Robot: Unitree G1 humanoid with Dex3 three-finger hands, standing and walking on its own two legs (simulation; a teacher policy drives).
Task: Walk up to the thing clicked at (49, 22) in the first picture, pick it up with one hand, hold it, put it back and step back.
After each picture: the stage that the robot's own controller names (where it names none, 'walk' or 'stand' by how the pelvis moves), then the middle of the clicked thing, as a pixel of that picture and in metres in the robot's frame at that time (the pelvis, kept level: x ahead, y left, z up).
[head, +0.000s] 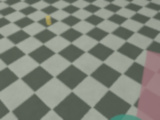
stand; (48, 20) +2.03 +0.51 -0.72
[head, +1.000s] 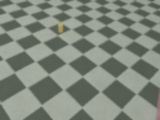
walk; (60, 27) +1.92 +0.24 -0.70
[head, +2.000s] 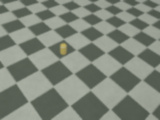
walk; (63, 49) +1.34 +0.17 -0.72
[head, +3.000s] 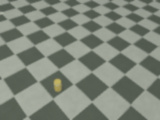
walk; (57, 85) +0.87 +0.19 -0.72
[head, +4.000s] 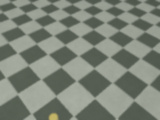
walk; out of the picture +0.53 +0.21 -0.71
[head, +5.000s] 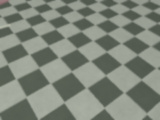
stand; out of the picture +0.45 +0.19 -0.71
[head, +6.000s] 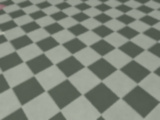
stand; out of the picture +0.41 +0.21 -0.72
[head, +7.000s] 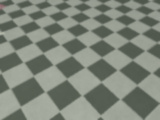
stand; out of the picture +0.40 +0.21 -0.73
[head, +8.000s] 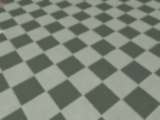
stand; out of the picture +0.40 +0.21 -0.73
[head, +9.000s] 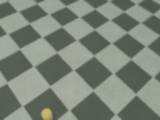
go down; (47, 115) +0.42 +0.22 -0.65
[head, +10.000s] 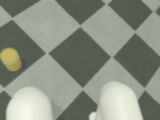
go down; (11, 60) +0.47 +0.26 -0.28
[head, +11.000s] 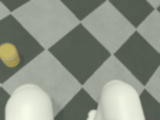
close in; (9, 55) +0.47 +0.27 -0.27
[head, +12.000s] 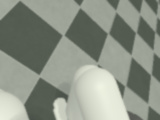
close in; out of the picture +0.45 +0.31 -0.22
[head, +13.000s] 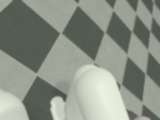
close; out of the picture +0.44 +0.31 -0.22
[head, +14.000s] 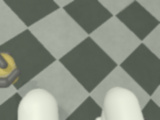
lift; (5, 70) +0.37 +0.27 -0.08
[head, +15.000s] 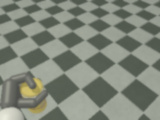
hold; (34, 96) +0.32 +0.17 +0.04
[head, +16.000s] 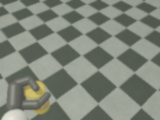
hold; (38, 98) +0.33 +0.17 -0.01
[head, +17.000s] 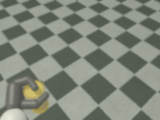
hold; (37, 97) +0.33 +0.18 -0.01
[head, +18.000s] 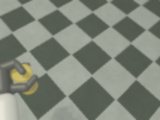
crouch; (25, 80) +0.39 +0.20 -0.06
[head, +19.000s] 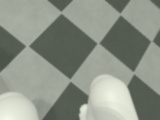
lower; out of the picture +0.50 +0.29 -0.11
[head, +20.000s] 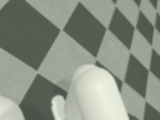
lower; out of the picture +0.43 +0.33 -0.23
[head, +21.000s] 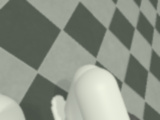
lower; out of the picture +0.44 +0.33 -0.23
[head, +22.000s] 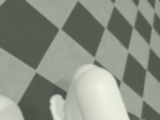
lower; out of the picture +0.44 +0.33 -0.23
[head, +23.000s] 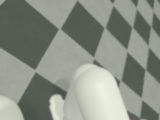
lower; out of the picture +0.44 +0.33 -0.23
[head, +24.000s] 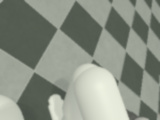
open; out of the picture +0.44 +0.32 -0.23
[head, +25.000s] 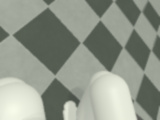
stand; out of the picture +0.45 +0.30 -0.24
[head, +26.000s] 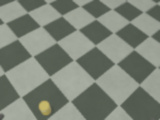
stand; (45, 108) +0.44 +0.22 -0.58
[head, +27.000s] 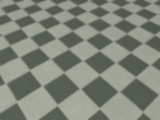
stand; out of the picture +0.42 +0.22 -0.67
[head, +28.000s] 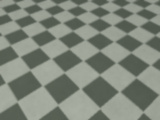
stand; out of the picture +0.41 +0.22 -0.67
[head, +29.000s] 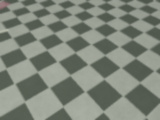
stand; out of the picture +0.43 +0.20 -0.72
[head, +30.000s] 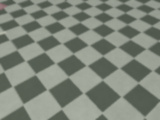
stand; out of the picture +0.41 +0.22 -0.73
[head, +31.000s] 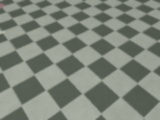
stand; out of the picture +0.40 +0.22 -0.73
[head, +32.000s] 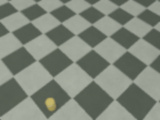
walk; (50, 104) +0.50 +0.23 -0.70
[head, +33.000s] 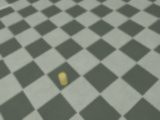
walk; (63, 78) +0.81 +0.26 -0.70
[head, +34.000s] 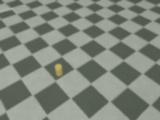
stand; (58, 70) +1.06 +0.24 -0.71
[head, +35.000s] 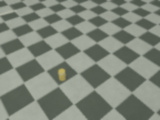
stand; (62, 74) +1.01 +0.21 -0.72
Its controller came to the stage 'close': yes
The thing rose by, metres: 0.71
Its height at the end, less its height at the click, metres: +0.00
